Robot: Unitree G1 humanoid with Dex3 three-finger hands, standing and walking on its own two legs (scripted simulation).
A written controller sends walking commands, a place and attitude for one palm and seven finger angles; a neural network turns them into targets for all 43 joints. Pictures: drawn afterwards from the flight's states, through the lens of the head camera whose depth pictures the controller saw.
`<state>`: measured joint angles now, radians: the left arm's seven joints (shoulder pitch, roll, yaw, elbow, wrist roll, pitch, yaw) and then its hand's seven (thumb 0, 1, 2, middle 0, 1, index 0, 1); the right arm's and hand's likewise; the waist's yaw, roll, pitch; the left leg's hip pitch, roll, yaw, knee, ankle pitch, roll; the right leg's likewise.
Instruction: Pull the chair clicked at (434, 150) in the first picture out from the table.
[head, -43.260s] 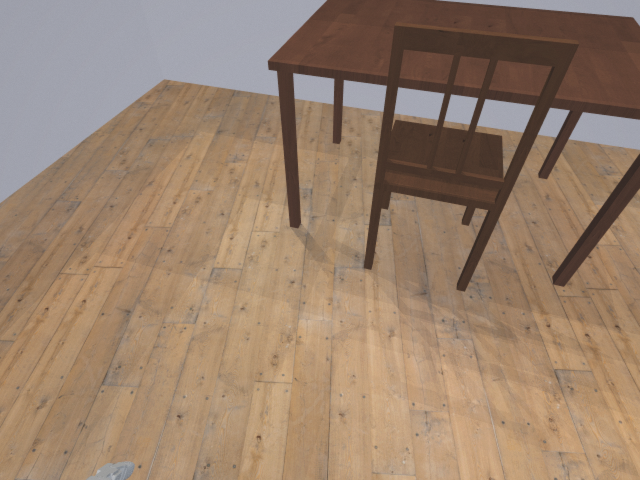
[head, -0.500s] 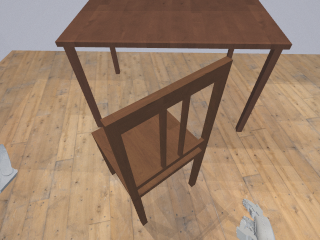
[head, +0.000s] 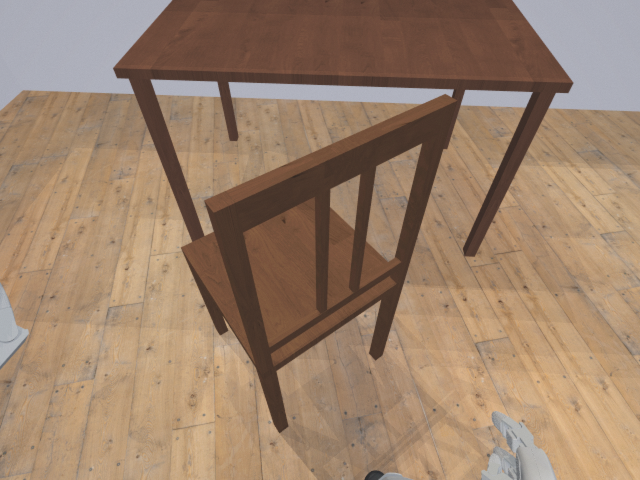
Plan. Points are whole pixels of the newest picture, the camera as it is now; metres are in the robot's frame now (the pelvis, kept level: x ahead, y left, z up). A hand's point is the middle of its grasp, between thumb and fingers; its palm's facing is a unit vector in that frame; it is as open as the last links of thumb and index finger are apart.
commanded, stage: step back with the hand held close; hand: left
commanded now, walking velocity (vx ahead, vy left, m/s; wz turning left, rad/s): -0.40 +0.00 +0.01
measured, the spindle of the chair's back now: (322, 259) +0.47 +0.03 -0.06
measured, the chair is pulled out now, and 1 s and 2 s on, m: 0.48 0.48 0.48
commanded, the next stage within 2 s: stop stepping back and stand still in 1.30 s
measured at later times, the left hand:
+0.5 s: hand (30, 315) +0.22 +0.26 +0.18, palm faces +0.51 -0.71 -0.48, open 7.4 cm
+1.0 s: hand (71, 328) +0.21 +0.23 +0.17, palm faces +0.34 -0.78 -0.53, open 7.4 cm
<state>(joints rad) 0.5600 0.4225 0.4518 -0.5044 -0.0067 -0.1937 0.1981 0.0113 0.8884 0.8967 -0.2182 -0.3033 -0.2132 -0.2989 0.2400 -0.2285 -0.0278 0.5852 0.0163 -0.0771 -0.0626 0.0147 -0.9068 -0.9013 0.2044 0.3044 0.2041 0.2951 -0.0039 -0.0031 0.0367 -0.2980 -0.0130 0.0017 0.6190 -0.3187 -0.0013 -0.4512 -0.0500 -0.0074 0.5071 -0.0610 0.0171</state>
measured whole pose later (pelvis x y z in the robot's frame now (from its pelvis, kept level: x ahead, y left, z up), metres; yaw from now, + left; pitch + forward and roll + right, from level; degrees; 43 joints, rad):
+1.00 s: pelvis -0.01 -0.01 +0.01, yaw +2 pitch +4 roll +1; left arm 0.53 0.43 0.42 -0.56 -0.01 -0.23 0.14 0.01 0.89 0.90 -0.22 -0.30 -0.21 -0.30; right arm 0.10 -0.18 -0.04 0.62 0.01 -0.07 -0.06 0.01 -0.91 -0.90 0.21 0.30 0.21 0.30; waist -0.04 -0.03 0.06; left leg -0.43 0.00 -0.01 0.82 -0.46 -0.02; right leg -0.41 -0.03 -0.02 0.53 -0.18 -0.01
